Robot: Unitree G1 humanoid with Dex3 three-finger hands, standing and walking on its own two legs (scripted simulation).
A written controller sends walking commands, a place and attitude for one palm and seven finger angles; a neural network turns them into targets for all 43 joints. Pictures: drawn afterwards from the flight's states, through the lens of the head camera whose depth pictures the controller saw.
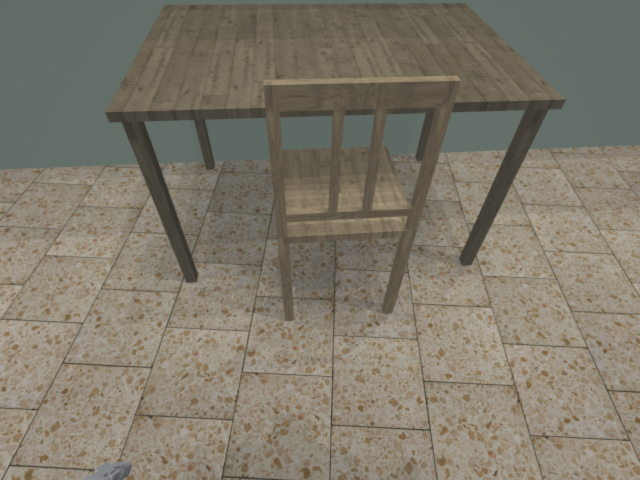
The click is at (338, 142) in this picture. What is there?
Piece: chair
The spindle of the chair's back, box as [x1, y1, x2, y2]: [328, 110, 344, 212]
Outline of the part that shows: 344,110 333,110 328,207 329,212 336,212 337,209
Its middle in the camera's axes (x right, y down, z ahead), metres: +0.03 -0.17 +0.92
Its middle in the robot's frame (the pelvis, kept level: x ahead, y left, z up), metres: +0.80 +0.00 -0.08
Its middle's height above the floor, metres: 0.68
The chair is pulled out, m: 0.00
